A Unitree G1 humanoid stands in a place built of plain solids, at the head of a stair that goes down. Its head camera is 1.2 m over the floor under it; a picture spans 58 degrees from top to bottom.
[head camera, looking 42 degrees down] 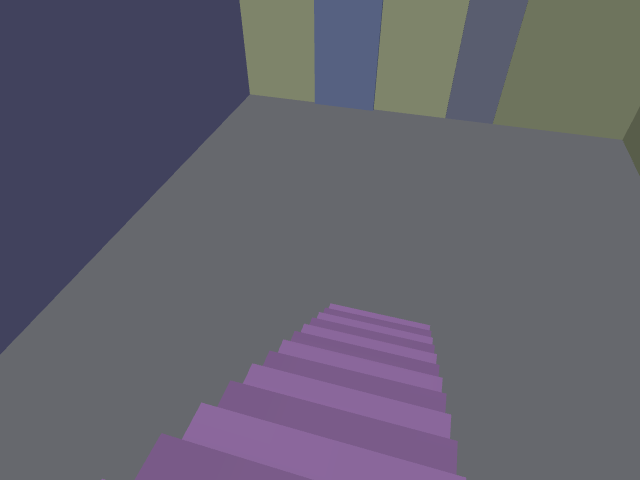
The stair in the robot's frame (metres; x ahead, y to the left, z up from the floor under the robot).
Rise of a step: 0.18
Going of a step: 0.20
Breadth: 0.97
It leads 16 degrees to the right of straight ahead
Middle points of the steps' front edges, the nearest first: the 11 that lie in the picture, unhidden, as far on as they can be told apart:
0.67 -0.02 -0.36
0.87 -0.07 -0.53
1.07 -0.13 -0.71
1.26 -0.19 -0.89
1.46 -0.24 -1.07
1.65 -0.30 -1.24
1.85 -0.35 -1.42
2.05 -0.41 -1.60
2.24 -0.46 -1.78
2.44 -0.52 -1.95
2.63 -0.57 -2.13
